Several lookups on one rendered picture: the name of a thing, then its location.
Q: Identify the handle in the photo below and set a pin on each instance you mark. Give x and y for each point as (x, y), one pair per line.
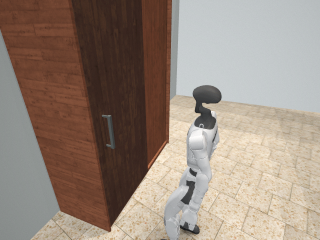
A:
(111, 131)

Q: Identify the right robot upper arm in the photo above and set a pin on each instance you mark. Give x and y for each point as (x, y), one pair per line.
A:
(217, 138)

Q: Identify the left robot forearm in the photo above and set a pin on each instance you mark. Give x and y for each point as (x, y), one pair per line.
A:
(201, 187)

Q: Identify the wardrobe door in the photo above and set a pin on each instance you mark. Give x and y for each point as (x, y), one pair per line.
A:
(110, 38)
(154, 27)

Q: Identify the left robot upper arm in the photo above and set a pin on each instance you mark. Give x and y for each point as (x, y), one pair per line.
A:
(198, 145)

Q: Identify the right robot forearm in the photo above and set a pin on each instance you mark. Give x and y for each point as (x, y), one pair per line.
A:
(214, 148)

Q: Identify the robot left hand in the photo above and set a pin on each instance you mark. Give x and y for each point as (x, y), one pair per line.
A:
(190, 218)

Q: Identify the left robot shin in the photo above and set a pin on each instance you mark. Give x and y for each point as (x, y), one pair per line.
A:
(172, 228)

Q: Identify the humanoid robot head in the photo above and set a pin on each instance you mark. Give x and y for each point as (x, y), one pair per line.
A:
(210, 95)

